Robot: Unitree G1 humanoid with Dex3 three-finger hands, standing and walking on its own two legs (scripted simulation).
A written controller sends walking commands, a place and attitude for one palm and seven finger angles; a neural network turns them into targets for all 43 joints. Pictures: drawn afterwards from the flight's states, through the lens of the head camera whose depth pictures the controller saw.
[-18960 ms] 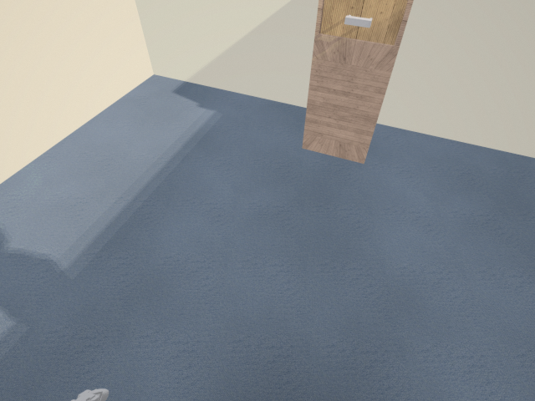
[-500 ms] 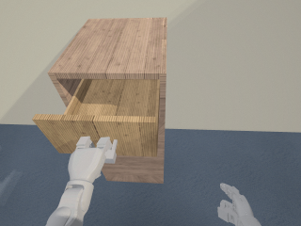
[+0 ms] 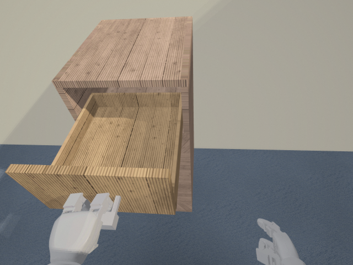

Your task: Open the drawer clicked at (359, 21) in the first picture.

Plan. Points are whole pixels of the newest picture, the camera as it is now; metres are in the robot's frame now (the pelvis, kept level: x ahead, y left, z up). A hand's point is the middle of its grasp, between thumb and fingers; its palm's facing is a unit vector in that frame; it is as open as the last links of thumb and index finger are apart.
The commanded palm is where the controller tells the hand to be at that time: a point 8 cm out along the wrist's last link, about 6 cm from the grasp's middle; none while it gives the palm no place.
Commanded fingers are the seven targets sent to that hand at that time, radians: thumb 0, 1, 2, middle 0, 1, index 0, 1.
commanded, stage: pull the drawer open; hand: left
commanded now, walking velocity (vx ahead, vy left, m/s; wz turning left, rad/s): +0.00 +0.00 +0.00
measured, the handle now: (94, 209) +0.23 +0.21 +0.03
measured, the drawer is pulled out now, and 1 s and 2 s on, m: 0.28 0.30 0.29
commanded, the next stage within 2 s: open the thumb to release the handle in 0.34 s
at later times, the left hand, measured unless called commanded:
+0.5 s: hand (87, 249) +0.15 +0.20 +0.01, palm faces +0.02 -0.11 -0.99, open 6.1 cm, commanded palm +0.12 +0.21 +0.07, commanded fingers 0.00 0.62 0.78 -0.38 -1.32 -0.38 -1.32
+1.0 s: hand (88, 251) +0.15 +0.20 +0.02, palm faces +0.04 -0.14 -0.99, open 12.9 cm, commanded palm +0.12 +0.20 +0.07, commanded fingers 0.00 -0.50 0.30 -0.30 -1.20 -0.30 -1.20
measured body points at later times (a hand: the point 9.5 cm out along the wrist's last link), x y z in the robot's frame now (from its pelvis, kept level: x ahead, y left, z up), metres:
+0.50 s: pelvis +0.00 -0.01 -0.01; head +0.02 -0.05 +0.43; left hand +0.15 +0.20 +0.07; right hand +0.21 -0.23 -0.11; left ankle -0.01 +0.11 -0.70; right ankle -0.03 -0.06 -0.70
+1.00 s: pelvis -0.01 -0.01 -0.01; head +0.00 -0.05 +0.44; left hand +0.14 +0.20 +0.07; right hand +0.21 -0.21 -0.10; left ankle -0.01 +0.11 -0.70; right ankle -0.03 -0.06 -0.70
